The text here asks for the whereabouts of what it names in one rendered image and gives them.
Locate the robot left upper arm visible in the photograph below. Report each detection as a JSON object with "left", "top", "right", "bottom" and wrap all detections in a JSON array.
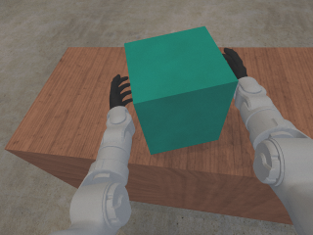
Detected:
[{"left": 48, "top": 181, "right": 132, "bottom": 235}]

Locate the robot right forearm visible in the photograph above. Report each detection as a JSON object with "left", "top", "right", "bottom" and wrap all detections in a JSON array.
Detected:
[{"left": 233, "top": 76, "right": 311, "bottom": 151}]

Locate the robot right upper arm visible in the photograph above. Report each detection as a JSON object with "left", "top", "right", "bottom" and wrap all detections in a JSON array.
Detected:
[{"left": 252, "top": 137, "right": 313, "bottom": 235}]

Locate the robot right hand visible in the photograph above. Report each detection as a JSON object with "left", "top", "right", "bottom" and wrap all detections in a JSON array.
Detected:
[{"left": 222, "top": 47, "right": 247, "bottom": 79}]

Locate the carton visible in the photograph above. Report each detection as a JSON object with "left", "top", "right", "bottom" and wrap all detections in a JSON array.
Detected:
[{"left": 124, "top": 26, "right": 239, "bottom": 155}]

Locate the robot left forearm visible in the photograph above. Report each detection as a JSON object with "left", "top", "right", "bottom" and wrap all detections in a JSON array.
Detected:
[{"left": 69, "top": 106, "right": 136, "bottom": 217}]

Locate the pedestal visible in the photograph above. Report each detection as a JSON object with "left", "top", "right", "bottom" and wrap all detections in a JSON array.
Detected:
[{"left": 4, "top": 47, "right": 313, "bottom": 225}]

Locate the robot left hand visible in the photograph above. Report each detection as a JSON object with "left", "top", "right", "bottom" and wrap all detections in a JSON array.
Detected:
[{"left": 110, "top": 74, "right": 133, "bottom": 109}]

